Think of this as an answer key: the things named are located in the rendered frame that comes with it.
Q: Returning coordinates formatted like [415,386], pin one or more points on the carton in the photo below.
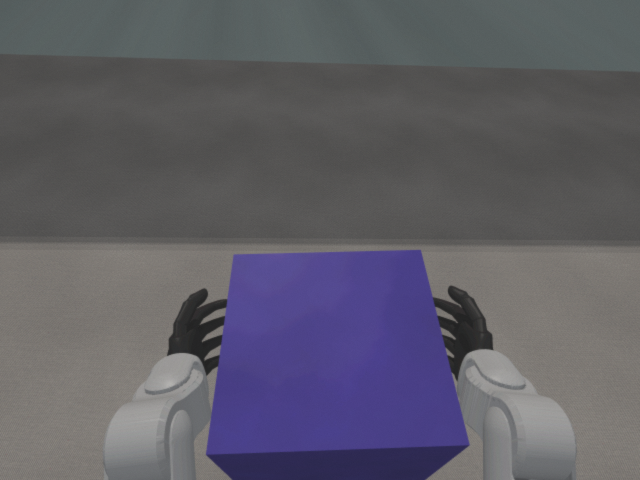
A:
[333,367]

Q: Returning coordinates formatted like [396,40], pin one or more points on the right robot forearm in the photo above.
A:
[525,436]

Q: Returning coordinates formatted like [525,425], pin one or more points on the robot left hand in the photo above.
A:
[188,333]

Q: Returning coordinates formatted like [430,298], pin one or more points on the robot right hand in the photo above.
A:
[470,332]

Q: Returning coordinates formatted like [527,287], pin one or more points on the left robot forearm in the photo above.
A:
[152,437]

